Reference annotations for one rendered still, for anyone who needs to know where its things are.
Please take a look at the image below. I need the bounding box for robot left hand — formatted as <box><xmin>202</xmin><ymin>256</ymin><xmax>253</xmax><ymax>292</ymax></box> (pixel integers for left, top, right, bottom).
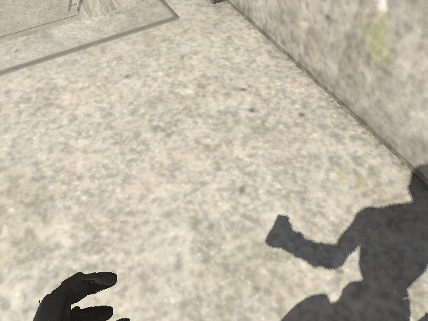
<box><xmin>33</xmin><ymin>272</ymin><xmax>130</xmax><ymax>321</ymax></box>

